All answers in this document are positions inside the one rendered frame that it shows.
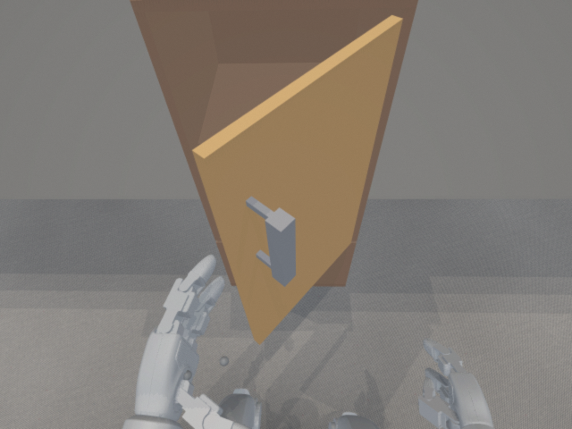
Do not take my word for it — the left robot hand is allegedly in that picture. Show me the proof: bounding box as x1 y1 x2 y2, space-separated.
135 254 251 429

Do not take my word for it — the handle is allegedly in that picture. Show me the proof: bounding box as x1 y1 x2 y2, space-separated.
246 197 296 287

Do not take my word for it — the right robot hand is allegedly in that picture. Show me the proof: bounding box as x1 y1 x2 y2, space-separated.
418 338 494 429

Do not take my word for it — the cupboard door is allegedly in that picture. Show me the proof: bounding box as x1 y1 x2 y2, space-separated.
192 15 403 345

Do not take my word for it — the left robot thigh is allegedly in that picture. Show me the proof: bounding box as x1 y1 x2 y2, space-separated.
218 393 262 429

